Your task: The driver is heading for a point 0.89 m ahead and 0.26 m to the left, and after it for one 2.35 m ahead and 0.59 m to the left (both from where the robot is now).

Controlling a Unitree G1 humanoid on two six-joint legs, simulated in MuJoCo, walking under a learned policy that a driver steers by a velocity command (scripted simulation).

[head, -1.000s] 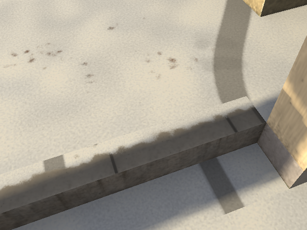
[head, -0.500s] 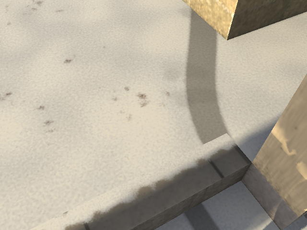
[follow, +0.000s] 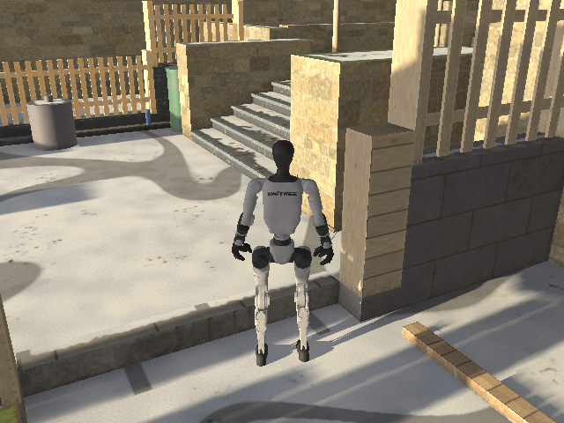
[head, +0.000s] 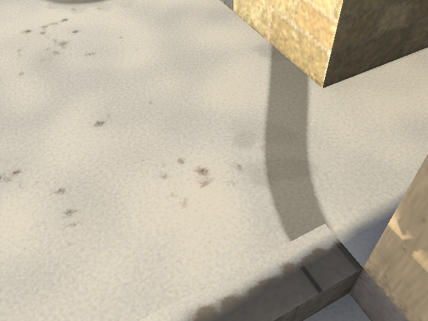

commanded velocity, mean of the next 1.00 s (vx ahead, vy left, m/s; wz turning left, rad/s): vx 0.32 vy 0.00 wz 0.00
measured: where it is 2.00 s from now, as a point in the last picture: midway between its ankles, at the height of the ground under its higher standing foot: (220, 233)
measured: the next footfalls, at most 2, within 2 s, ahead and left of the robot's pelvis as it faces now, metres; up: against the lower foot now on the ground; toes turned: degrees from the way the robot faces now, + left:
left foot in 0.78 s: +0.22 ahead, +0.09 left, +0.00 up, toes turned +4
right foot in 1.28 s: +0.59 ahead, -0.15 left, +0.17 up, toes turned -4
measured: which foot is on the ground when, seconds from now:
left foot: down 0.00-0.44, up 0.46-0.76, down 0.78-1.00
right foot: down 0.00-0.78, up 0.80-1.00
